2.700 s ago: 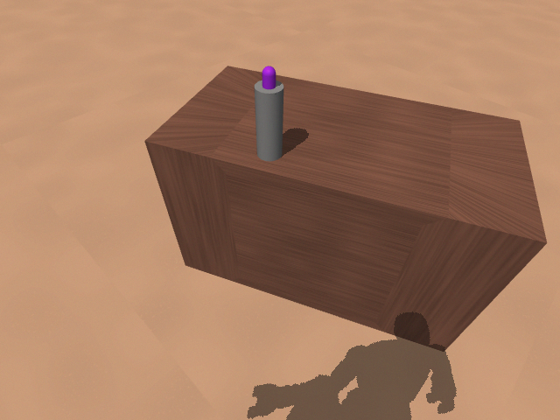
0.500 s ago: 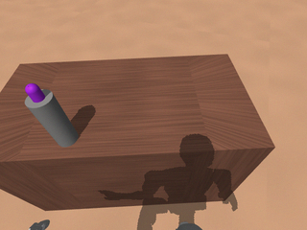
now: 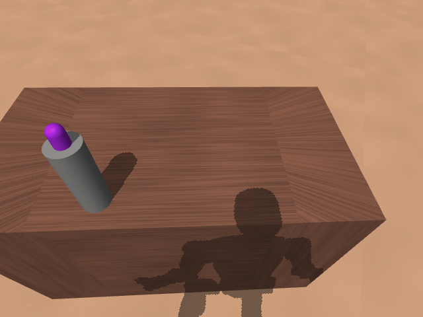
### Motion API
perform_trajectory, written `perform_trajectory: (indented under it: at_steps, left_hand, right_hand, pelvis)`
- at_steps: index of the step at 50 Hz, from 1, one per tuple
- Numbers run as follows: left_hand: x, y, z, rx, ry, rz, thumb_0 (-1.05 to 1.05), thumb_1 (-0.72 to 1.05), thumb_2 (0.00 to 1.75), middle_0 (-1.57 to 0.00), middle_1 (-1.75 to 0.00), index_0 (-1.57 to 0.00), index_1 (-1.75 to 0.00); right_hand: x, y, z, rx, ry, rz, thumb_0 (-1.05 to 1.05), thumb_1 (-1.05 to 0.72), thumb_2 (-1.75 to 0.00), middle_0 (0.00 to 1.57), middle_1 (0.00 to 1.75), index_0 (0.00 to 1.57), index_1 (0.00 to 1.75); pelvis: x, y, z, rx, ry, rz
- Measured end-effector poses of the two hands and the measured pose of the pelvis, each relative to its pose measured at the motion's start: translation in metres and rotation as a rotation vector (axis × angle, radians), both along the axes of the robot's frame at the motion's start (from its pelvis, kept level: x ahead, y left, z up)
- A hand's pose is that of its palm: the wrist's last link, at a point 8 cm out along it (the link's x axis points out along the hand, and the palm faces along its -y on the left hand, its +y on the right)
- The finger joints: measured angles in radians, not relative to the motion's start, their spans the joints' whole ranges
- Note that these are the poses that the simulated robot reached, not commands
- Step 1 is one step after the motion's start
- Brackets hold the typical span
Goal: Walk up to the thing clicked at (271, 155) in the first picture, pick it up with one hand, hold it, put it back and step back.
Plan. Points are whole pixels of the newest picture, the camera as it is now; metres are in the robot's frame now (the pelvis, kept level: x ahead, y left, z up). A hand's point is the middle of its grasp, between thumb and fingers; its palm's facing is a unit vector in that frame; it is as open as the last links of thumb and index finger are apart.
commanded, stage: walk up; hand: left
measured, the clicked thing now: (78, 169) +0.42 +0.29 +0.02
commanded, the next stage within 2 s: stand in 0.92 s
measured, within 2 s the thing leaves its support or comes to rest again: neither
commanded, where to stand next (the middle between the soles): +0.04 +0.01 m, yaw +2 degrees
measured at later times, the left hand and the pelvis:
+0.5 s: hand out of the picture +0.11 +0.25 -0.13, palm faces -0.06 -0.93 -0.36, open 7.4 cm; pelvis +0.00 +0.00 +0.02, yaw -2 degrees
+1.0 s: hand out of the picture +0.12 +0.25 -0.13, palm faces -0.08 -0.94 -0.34, open 7.4 cm; pelvis +0.01 +0.00 +0.02, yaw -2 degrees
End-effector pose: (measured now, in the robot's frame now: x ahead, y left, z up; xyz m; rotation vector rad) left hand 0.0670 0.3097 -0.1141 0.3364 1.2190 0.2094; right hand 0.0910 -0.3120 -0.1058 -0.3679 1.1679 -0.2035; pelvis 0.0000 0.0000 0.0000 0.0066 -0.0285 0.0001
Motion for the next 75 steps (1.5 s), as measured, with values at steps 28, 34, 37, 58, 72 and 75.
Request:
perform_trajectory:
  at_steps: [28, 34, 37, 58, 72, 75]
  left_hand:
    - [0.046, -0.015, 0.020, -0.013, -0.029, -0.059, 0.01, 0.90, 0.89, -0.20, -0.30, -0.20, -0.30]
    - [0.050, -0.016, 0.019, -0.023, -0.024, -0.066, 0.01, 0.90, 0.89, -0.20, -0.30, -0.21, -0.30]
    - [0.051, -0.016, 0.019, -0.024, -0.024, -0.065, 0.01, 0.90, 0.89, -0.20, -0.30, -0.21, -0.30]
    - [0.045, -0.015, 0.024, -0.027, 0.002, -0.047, 0.01, 0.90, 0.89, -0.20, -0.30, -0.20, -0.30]
    - [0.055, -0.010, 0.024, -0.022, 0.006, -0.033, 0.01, 0.90, 0.89, -0.20, -0.30, -0.20, -0.30]
    - [0.058, -0.009, 0.024, -0.023, 0.002, -0.031, 0.01, 0.90, 0.89, -0.20, -0.30, -0.20, -0.30]
  right_hand:
    - [-0.021, 0.002, 0.003, 0.049, 0.062, -0.096, 0.01, -0.90, -0.90, 0.21, 0.30, 0.21, 0.30]
    - [-0.031, 0.002, 0.005, 0.042, 0.082, -0.113, 0.01, -0.90, -0.90, 0.21, 0.30, 0.21, 0.30]
    - [-0.032, 0.002, 0.006, 0.040, 0.082, -0.118, 0.01, -0.90, -0.90, 0.21, 0.30, 0.21, 0.30]
    - [-0.009, 0.014, 0.009, 0.063, 0.057, -0.084, 0.01, -0.90, -0.90, 0.21, 0.30, 0.21, 0.30]
    - [0.008, 0.015, 0.013, 0.049, 0.066, -0.079, 0.01, -0.90, -0.90, 0.21, 0.30, 0.21, 0.30]
    - [0.012, 0.015, 0.014, 0.045, 0.063, -0.076, 0.01, -0.90, -0.90, 0.21, 0.30, 0.21, 0.30]
  pelvis:
    - [0.002, 0.000, 0.018, 0.011, -0.003, -0.035]
    - [0.004, 0.002, 0.019, 0.010, -0.003, -0.041]
    - [0.005, 0.002, 0.020, 0.010, -0.005, -0.043]
    - [0.024, 0.003, 0.026, 0.003, 0.001, -0.022]
    - [0.039, 0.004, 0.028, -0.003, 0.006, -0.010]
    - [0.041, 0.004, 0.028, -0.003, 0.006, -0.008]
